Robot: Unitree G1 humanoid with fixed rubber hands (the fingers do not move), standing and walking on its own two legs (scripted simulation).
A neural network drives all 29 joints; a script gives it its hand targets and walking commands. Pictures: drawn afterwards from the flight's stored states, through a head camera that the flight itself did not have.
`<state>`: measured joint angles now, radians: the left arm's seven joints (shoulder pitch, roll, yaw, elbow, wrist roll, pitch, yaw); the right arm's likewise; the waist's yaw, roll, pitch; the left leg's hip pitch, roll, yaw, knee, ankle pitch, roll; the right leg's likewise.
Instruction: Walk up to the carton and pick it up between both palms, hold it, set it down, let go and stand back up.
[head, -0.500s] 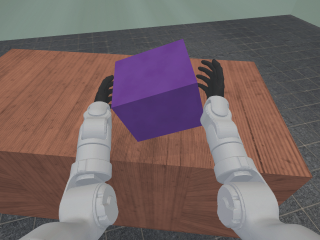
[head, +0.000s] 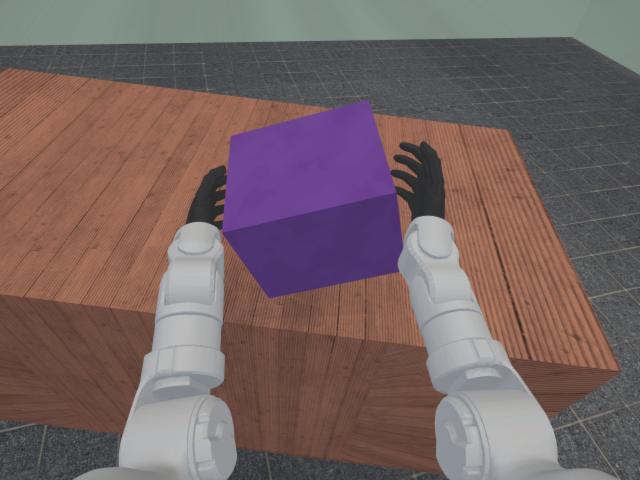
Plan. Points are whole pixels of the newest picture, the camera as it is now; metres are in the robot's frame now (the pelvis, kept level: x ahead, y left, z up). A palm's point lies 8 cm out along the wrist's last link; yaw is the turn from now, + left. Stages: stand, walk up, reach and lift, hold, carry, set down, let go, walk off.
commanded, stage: set down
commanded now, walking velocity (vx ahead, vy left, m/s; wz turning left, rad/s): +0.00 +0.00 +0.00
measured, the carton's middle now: (317, 202) +0.43 +0.01 +0.12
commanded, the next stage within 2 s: none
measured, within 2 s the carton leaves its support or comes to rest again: neither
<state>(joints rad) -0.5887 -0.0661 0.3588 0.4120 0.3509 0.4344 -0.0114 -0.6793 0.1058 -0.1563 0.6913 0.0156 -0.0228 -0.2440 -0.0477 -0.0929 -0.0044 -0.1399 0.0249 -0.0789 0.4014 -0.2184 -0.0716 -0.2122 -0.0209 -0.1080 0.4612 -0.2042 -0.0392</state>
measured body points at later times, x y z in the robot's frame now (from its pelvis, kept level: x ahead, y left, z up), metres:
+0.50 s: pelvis +0.01 +0.00 +0.00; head +0.01 +0.01 +0.45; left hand +0.40 +0.15 +0.10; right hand +0.39 -0.13 +0.12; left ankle +0.00 +0.16 -0.74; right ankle +0.03 -0.09 -0.74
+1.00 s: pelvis +0.02 +0.00 +0.00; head +0.02 +0.01 +0.45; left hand +0.40 +0.14 +0.08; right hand +0.39 -0.14 +0.10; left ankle +0.00 +0.16 -0.74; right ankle +0.03 -0.09 -0.74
